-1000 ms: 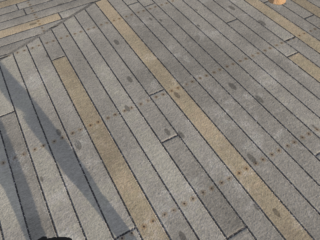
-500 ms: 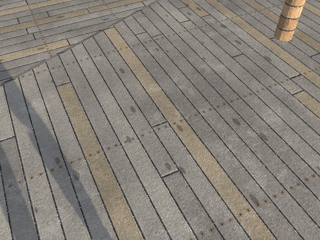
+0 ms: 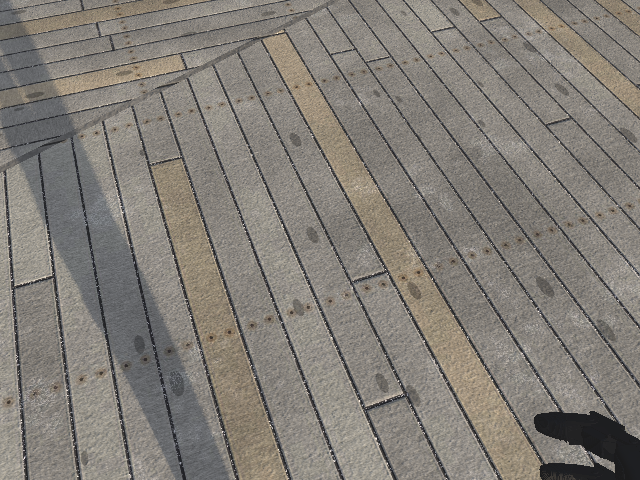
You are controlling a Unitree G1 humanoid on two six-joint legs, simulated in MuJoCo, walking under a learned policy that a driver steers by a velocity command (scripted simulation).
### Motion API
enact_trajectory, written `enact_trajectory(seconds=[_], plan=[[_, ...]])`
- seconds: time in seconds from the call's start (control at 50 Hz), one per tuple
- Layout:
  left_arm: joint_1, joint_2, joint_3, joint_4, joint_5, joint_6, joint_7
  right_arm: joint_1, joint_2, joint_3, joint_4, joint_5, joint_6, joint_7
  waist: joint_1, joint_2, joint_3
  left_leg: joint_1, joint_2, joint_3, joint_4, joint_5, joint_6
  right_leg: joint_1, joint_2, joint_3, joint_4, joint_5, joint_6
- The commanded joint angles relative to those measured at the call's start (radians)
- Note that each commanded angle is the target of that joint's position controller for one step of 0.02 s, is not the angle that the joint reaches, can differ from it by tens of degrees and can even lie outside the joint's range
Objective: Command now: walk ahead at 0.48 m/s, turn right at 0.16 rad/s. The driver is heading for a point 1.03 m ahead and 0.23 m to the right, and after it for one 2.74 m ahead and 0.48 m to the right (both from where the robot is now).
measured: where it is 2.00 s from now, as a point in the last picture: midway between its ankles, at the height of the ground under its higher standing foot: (452, 224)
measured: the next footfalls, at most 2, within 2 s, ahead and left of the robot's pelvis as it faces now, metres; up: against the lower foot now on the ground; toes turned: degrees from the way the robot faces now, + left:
right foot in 0.56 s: +0.43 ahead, -0.17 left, +0.00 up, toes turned -20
left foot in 1.08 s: +0.80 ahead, -0.09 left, +0.00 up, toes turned -21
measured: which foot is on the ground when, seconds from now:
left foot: down 0.00-0.58, up 0.60-1.00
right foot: down 0.00-0.02, up 0.04-0.54, down 0.56-1.00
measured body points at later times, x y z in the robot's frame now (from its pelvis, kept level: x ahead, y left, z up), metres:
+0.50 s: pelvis +0.26 -0.01 +0.01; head +0.28 -0.03 +0.46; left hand +0.50 +0.18 -0.08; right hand +0.22 -0.29 -0.12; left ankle +0.14 +0.11 -0.72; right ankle +0.39 -0.17 -0.69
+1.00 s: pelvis +0.53 -0.11 +0.02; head +0.56 -0.13 +0.47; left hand +0.71 +0.13 -0.09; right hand +0.62 -0.41 -0.08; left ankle +0.76 -0.06 -0.69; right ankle +0.40 -0.15 -0.72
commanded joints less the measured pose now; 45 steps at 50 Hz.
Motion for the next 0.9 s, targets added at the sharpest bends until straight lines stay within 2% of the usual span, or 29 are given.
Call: enact_trajectory(seconds=[0.02,0.04,0.06,0.08,0.1,0.12,0.16,0.2,0.26,0.32,0.36,0.42,0.46,0.48,0.52,0.54,0.56,0.58,0.6,0.62,0.64,0.66,0.68,0.7,0.72,0.76,0.8,0.84,0.9], plan=[[0.038,0.04,-0.006,-0.1,0.021,-0.011,0.003,0.423,-0.304,-0.106,0.03,-0.032,-0.002,-0.029,-0.21,0.114,-0.361,0.878,0.294,-0.396,0.029,-0.15,0.178,-0.567,-0.045,0.011,0.729,0.433,-0.041],[0.077,0.017,-0.018,-0.081,-0.001,-0.027,0.001,0.45,-0.254,-0.092,0.043,-0.023,-0.001,-0.024,-0.203,0.266,-0.471,0.948,0.407,-0.759,-0.16,-0.383,0.244,-0.745,0.051,0.121,0.945,-0.123,-0.024],[-0.019,0.127,0.014,-0.097,-0.031,-0.035,-0.002,0.383,-0.188,-0.071,0.04,-0.012,-0.001,-0.025,-0.21,0.168,-0.292,0.806,0.374,-0.66,-0.213,-0.502,0.187,-0.842,-0.011,0.16,1.021,-0.078,-0.032],[-0.101,0.141,0.019,-0.125,-0.036,-0.037,-0.002,0.314,-0.159,-0.061,0.038,-0.008,0.0,-0.029,-0.184,0.121,-0.166,0.658,0.345,-0.514,-0.234,-0.459,0.151,-0.857,-0.061,0.119,1.002,0.01,-0.039],[-0.146,0.128,0.02,-0.13,-0.019,-0.033,0.002,0.251,-0.128,-0.051,0.043,-0.014,-0.003,-0.026,-0.15,0.052,-0.079,0.508,0.297,-0.397,-0.272,-0.35,0.125,-0.818,-0.098,0.105,0.945,0.082,-0.038],[-0.122,0.115,0.025,-0.125,-0.011,-0.022,0.004,0.209,-0.111,-0.048,0.044,-0.025,-0.013,-0.026,-0.107,0.095,-0.063,0.42,0.272,-0.316,-0.301,-0.275,0.119,-0.759,-0.131,0.117,0.9,0.139,-0.033],[-0.068,0.076,0.023,-0.097,-0.013,0.007,0.003,0.171,-0.096,-0.051,0.059,-0.03,-0.03,-0.023,-0.072,0.099,-0.044,0.318,0.241,-0.204,-0.359,-0.19,0.123,-0.678,-0.15,0.114,0.883,0.184,-0.019],[-0.09,0.061,0.023,-0.107,-0.01,0.026,0.01,0.162,-0.117,-0.059,0.079,-0.031,-0.043,-0.024,-0.06,0.069,-0.003,0.279,0.248,-0.123,-0.397,-0.124,0.136,-0.713,-0.156,0.123,0.852,0.232,-0.005],[-0.163,0.063,0.027,-0.129,-0.003,0.022,0.01,0.19,-0.133,-0.065,0.11,-0.034,-0.043,-0.035,-0.078,0.037,0.024,0.334,0.231,-0.022,-0.405,-0.041,0.129,-0.8,-0.149,0.143,0.727,0.382,0.007],[-0.246,0.043,0.019,-0.152,-0.002,0.008,-0.012,0.205,-0.156,-0.067,0.123,-0.029,-0.032,-0.046,-0.108,0.021,0.038,0.378,0.212,0.075,-0.404,0.018,0.107,-0.791,-0.137,0.089,0.545,0.519,0.003],[-0.325,0.025,0.01,-0.181,0.0,0.005,-0.026,0.242,-0.176,-0.072,0.138,-0.025,-0.021,-0.051,-0.144,0.006,0.062,0.424,0.229,0.107,-0.406,0.031,0.105,-0.8,-0.134,0.044,0.457,0.543,-0.004],[-0.416,0.018,0.002,-0.232,-0.002,0.004,-0.046,0.298,-0.194,-0.079,0.163,-0.013,0.003,-0.052,-0.181,-0.003,0.094,0.548,0.263,0.137,-0.372,0.077,0.102,-0.858,-0.128,0.009,0.366,0.497,-0.026],[-0.448,0.021,0.001,-0.264,-0.002,0.005,-0.059,0.313,-0.206,-0.084,0.172,-0.003,0.022,-0.052,-0.182,0.006,0.097,0.618,0.281,0.156,-0.325,0.163,0.091,-0.867,-0.114,-0.024,0.331,0.422,-0.046],[-0.446,0.029,0.005,-0.276,-0.003,0.005,-0.064,0.306,-0.216,-0.087,0.171,0.001,0.03,-0.053,-0.168,0.018,0.084,0.637,0.284,0.171,-0.284,0.279,0.081,-0.836,-0.095,-0.046,0.318,0.376,-0.061],[-0.381,0.068,0.025,-0.281,-0.002,0.012,-0.066,0.284,-0.246,-0.095,0.162,0.009,0.043,-0.06,-0.111,0.066,0.006,0.658,0.278,0.201,-0.13,0.648,0.058,-0.693,-0.022,-0.108,0.322,0.271,-0.102],[-0.277,0.105,0.046,-0.262,-0.004,0.016,-0.063,0.272,-0.256,-0.097,0.157,0.012,0.05,-0.063,-0.048,0.074,-0.058,0.636,0.263,0.215,0.026,0.764,0.044,-0.554,0.024,-0.129,0.314,0.241,-0.13],[-0.108,0.16,0.08,-0.221,-0.006,0.02,-0.05,0.254,-0.246,-0.09,0.15,0.017,0.052,-0.067,0.048,0.051,-0.146,0.525,0.224,0.24,0.25,0.712,0.008,-0.297,0.063,-0.119,0.239,0.305,-0.172],[0.016,0.252,0.108,-0.194,-0.009,0.033,-0.026,0.286,-0.175,-0.064,0.129,-0.016,0.04,-0.066,0.073,-0.108,-0.239,0.24,0.166,0.236,0.57,0.227,-0.039,0.014,-0.104,0.148,0.231,0.326,-0.238],[-0.05,0.32,0.11,-0.226,-0.011,0.018,-0.029,0.341,-0.069,-0.026,0.068,-0.026,0.006,-0.051,-0.04,-0.303,-0.355,-0.174,-0.064,0.071,0.901,-0.553,-0.092,0.293,-0.332,0.762,0.068,0.109,-0.45],[-0.034,0.215,0.08,-0.24,-0.002,0.003,-0.037,0.222,-0.173,-0.047,0.061,0.009,-0.032,-0.036,0.039,-0.138,-0.378,-0.283,-0.018,-0.113,0.945,-0.527,-0.068,0.3,-0.345,0.791,-0.027,0.07,-0.412],[-0.062,0.172,0.066,-0.231,0.006,-0.01,-0.039,0.149,-0.191,-0.051,0.031,0.036,-0.049,-0.03,0.033,-0.101,-0.239,-0.325,0.023,-0.105,0.895,-0.438,-0.042,0.188,-0.313,0.637,-0.028,0.145,-0.363],[-0.126,0.151,0.059,-0.234,0.003,-0.016,-0.04,0.15,-0.172,-0.046,0.036,0.02,-0.055,-0.036,-0.024,0.0,-0.15,-0.279,0.069,-0.103,0.791,-0.363,-0.039,0.033,-0.266,0.516,-0.026,0.266,-0.326],[-0.184,0.121,0.049,-0.246,0.005,-0.018,-0.035,0.158,-0.177,-0.052,0.046,-0.008,-0.05,-0.043,-0.059,0.005,-0.105,-0.217,0.097,-0.101,0.706,-0.32,-0.05,-0.083,-0.232,0.435,-0.04,0.369,-0.311],[-0.207,0.112,0.043,-0.261,0.017,-0.021,-0.032,0.175,-0.183,-0.056,0.051,-0.017,-0.04,-0.041,-0.083,-0.03,-0.08,-0.147,0.11,-0.103,0.678,-0.299,-0.058,-0.171,-0.205,0.383,-0.048,0.513,-0.305],[-0.226,0.121,0.045,-0.265,0.018,-0.021,-0.027,0.204,-0.174,-0.057,0.049,-0.021,-0.029,-0.04,-0.108,-0.044,-0.088,-0.125,0.109,-0.101,0.636,-0.283,-0.079,-0.205,-0.2,0.373,-0.067,0.519,-0.315],[-0.226,0.124,0.044,-0.257,0.013,-0.026,-0.015,0.204,-0.148,-0.05,0.059,-0.026,-0.009,-0.039,-0.113,-0.028,-0.07,-0.108,0.107,-0.068,0.551,-0.227,-0.113,-0.278,-0.176,0.29,-0.094,0.583,-0.307],[-0.197,0.137,0.045,-0.237,0.01,-0.027,-0.004,0.134,-0.118,-0.036,0.04,-0.029,-0.002,-0.039,-0.087,-0.04,-0.039,-0.113,0.103,-0.052,0.401,-0.107,-0.136,-0.314,-0.149,0.225,-0.109,0.599,-0.286],[-0.181,0.136,0.042,-0.218,0.012,-0.026,0.001,0.08,-0.097,-0.024,0.036,-0.023,-0.005,-0.032,-0.057,-0.068,-0.029,-0.063,0.086,-0.034,0.234,0.059,-0.134,-0.327,-0.112,0.15,-0.112,0.548,-0.242],[-0.129,0.149,0.041,-0.181,0.012,-0.032,-0.004,-0.001,-0.099,-0.019,0.019,-0.003,-0.013,-0.019,-0.007,-0.088,-0.003,-0.036,0.066,-0.02,0.109,0.203,-0.108,-0.293,-0.144,0.144,-0.131,0.43,-0.221]])
Velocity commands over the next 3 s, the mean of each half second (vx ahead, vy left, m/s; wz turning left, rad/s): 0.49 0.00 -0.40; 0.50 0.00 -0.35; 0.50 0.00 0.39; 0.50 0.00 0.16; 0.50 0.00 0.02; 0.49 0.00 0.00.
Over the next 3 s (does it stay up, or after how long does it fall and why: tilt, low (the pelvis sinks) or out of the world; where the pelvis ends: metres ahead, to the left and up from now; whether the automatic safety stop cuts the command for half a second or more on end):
stays up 1.63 -0.29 0.03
